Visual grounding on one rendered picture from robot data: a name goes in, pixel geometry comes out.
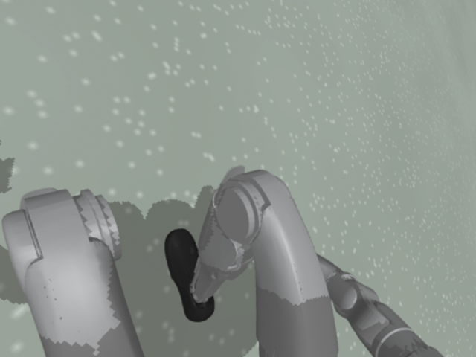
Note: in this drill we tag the right robot arm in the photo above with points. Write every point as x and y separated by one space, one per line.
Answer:
378 327

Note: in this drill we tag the right robot hand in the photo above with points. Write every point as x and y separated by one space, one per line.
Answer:
328 268

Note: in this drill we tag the right robot foot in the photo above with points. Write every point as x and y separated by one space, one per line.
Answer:
182 254

